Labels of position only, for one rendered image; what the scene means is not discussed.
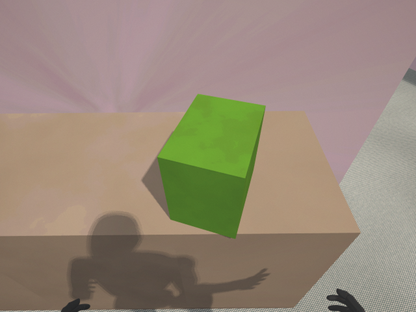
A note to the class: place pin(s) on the left robot hand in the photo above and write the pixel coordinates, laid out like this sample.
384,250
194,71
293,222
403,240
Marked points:
74,306

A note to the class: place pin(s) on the carton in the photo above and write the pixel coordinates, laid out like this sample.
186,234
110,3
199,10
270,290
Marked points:
207,163

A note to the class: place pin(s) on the right robot hand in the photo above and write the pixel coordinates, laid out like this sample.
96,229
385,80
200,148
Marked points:
345,298

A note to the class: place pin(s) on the pedestal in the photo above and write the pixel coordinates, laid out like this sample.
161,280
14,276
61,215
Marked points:
83,214

